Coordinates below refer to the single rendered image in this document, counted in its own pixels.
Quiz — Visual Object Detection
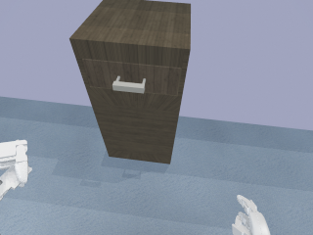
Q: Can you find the drawer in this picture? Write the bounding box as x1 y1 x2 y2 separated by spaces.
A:
82 59 181 95

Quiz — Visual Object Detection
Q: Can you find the cabinet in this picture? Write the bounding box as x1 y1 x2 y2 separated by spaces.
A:
69 0 191 165

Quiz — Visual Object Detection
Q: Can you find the robot left hand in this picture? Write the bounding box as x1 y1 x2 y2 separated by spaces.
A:
0 139 32 201

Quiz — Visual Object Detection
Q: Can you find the robot right hand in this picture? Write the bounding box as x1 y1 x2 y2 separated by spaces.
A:
232 195 271 235

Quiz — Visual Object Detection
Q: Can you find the handle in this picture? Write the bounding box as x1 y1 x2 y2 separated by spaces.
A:
112 76 146 94

